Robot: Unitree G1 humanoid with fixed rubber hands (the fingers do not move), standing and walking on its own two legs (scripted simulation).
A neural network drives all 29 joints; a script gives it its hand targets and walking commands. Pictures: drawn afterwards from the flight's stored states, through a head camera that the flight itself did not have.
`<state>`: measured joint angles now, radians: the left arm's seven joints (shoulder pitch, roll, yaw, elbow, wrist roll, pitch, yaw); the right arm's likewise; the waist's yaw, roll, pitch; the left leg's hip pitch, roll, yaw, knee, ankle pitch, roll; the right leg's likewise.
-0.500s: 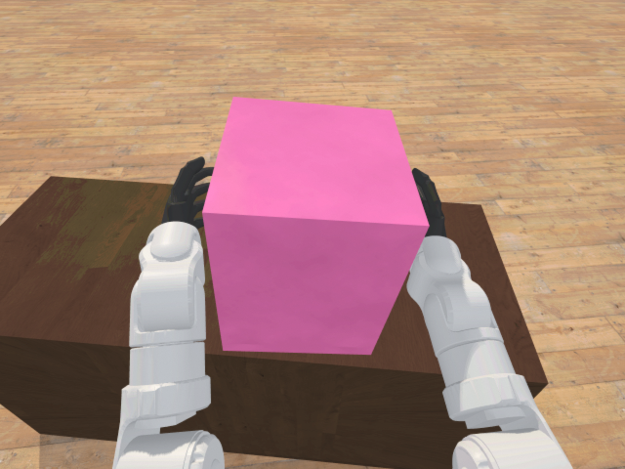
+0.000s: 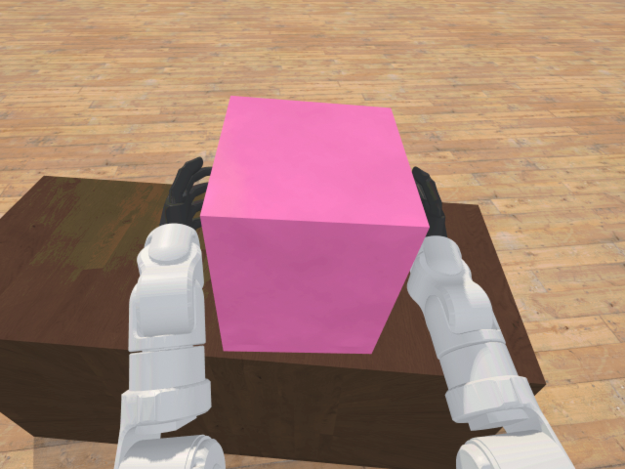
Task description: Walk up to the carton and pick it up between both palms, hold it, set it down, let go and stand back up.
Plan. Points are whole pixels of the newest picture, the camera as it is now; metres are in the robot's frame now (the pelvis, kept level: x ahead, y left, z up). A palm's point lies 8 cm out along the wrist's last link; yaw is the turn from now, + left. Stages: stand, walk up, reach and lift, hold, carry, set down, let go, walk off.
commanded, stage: hold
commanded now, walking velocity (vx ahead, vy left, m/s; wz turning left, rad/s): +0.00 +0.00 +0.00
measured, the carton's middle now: (305, 232) +0.39 +0.02 +0.14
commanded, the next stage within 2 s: none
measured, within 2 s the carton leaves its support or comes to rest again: neither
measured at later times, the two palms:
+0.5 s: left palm (187, 225) +0.36 +0.15 +0.18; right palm (432, 240) +0.35 -0.14 +0.15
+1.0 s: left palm (187, 229) +0.36 +0.15 +0.18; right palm (433, 240) +0.35 -0.14 +0.15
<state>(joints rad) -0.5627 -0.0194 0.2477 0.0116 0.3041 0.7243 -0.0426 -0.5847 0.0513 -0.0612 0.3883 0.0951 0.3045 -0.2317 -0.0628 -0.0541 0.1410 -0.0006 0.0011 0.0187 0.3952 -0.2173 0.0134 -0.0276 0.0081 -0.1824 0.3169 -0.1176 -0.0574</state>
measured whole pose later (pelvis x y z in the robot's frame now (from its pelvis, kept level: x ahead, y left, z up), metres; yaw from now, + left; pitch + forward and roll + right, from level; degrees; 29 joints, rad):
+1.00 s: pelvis -0.01 +0.00 +0.00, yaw +0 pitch -10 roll +0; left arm -0.59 -0.02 0.25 0.06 0.30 0.72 -0.04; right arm -0.59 0.06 -0.09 0.41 0.07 0.30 -0.22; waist -0.07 -0.05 0.14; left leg -0.01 0.00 0.02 0.39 -0.20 0.01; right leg -0.04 0.01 -0.18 0.32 -0.11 -0.06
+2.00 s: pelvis +0.00 +0.00 +0.00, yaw -1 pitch -12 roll -1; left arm -0.55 -0.03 0.24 -0.01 0.32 0.76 -0.04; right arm -0.56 0.04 -0.05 0.37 0.10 0.31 -0.23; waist -0.07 -0.06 0.16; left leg 0.03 0.00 0.03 0.40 -0.22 0.02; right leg 0.00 0.01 -0.17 0.32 -0.12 -0.05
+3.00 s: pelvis +0.00 +0.00 +0.00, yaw +0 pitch -10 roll -1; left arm -0.52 -0.01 0.23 -0.04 0.30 0.74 -0.05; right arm -0.55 0.05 -0.03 0.34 0.12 0.29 -0.24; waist -0.07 -0.05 0.15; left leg 0.01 0.00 0.01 0.39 -0.22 0.01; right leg -0.02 0.01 -0.18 0.32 -0.12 -0.06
